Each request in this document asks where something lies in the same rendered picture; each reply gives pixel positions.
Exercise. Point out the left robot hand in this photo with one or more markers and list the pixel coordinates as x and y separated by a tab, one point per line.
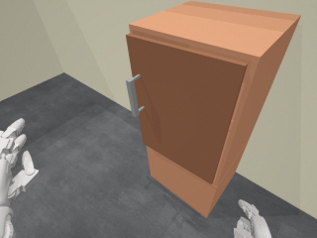
10	146

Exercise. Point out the handle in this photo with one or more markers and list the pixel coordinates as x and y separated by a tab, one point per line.
130	82

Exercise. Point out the cupboard door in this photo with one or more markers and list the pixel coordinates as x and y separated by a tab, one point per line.
189	98

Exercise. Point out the robot left forearm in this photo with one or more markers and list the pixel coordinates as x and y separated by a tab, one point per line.
6	228

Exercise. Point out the right robot hand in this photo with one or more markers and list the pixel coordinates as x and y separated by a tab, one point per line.
255	228

